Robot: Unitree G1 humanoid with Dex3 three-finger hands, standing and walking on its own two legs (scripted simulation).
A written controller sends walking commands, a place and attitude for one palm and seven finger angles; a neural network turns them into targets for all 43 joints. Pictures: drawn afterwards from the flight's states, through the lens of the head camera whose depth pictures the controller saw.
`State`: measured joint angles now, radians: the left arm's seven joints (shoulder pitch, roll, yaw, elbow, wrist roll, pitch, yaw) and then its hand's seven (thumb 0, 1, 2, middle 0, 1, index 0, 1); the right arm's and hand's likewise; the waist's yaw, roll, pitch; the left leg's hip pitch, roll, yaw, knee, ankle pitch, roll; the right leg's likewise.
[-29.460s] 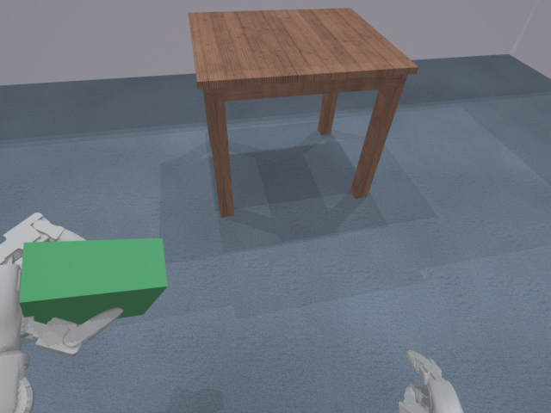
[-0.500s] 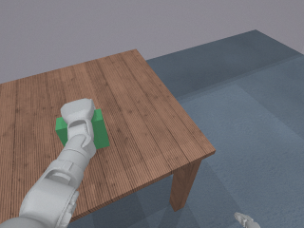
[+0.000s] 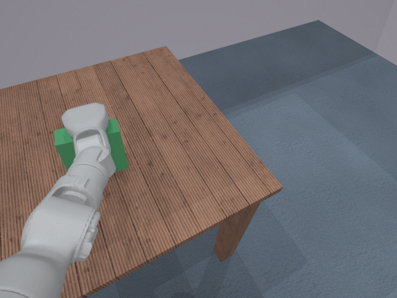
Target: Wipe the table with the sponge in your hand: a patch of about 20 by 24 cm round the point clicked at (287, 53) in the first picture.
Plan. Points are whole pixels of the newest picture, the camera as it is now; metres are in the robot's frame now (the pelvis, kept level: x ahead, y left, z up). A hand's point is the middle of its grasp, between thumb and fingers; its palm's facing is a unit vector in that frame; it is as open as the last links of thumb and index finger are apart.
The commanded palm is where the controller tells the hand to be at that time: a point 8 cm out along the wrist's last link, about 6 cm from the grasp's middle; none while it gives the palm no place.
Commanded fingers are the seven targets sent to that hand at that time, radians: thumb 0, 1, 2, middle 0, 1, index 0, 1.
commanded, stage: wipe back along the third lane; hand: left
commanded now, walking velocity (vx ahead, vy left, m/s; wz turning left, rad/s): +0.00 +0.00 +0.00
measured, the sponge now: (96, 156) +0.44 +0.24 -0.01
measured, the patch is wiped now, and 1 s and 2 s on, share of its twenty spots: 0.95 0.95 0.95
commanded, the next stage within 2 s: slide back across to the middle lane in 1.64 s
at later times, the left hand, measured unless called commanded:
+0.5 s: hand (96, 149) +0.42 +0.22 +0.05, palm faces -0.02 -0.06 -1.00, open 9.9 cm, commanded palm +0.38 +0.20 +0.08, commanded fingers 0.00 0.10 1.30 -1.20 -1.60 -1.20 -1.60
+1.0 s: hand (102, 166) +0.38 +0.20 +0.04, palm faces -0.02 -0.07 -1.00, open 9.9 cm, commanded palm +0.33 +0.17 +0.08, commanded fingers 0.00 0.10 1.30 -1.20 -1.60 -1.20 -1.60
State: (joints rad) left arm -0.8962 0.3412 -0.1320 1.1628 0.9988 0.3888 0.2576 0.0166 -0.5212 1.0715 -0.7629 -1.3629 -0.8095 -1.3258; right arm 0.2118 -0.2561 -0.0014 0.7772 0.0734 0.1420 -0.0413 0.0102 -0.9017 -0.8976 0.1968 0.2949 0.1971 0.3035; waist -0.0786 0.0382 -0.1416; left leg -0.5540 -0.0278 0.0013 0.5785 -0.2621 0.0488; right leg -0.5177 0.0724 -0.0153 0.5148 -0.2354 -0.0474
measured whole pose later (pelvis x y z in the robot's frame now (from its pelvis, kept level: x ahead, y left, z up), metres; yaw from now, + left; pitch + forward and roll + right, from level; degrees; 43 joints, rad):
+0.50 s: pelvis +0.02 +0.02 +0.00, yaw +0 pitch +10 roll -2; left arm -0.69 0.19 -0.26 0.91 0.95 0.52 0.32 -0.01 -0.47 1.07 -0.69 -1.43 -0.73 -1.41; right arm 0.11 -0.23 -0.01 0.74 0.08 0.20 0.01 0.01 -0.90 -0.90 0.20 0.29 0.20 0.30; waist 0.01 0.05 -0.17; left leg -0.44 -0.05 0.01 0.55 -0.28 0.07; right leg -0.40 0.05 -0.01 0.49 -0.26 -0.03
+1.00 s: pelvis +0.02 +0.00 +0.01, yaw +1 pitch +6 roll -1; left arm -0.49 0.17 -0.37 0.63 0.96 0.60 0.25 -0.02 -0.47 1.07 -0.69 -1.44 -0.73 -1.41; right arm 0.05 -0.24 0.02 0.69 0.09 0.27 0.01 0.01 -0.90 -0.90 0.20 0.29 0.20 0.30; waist 0.05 0.04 -0.14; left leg -0.34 -0.05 -0.01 0.51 -0.28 0.05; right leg -0.30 0.05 -0.02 0.47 -0.27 -0.05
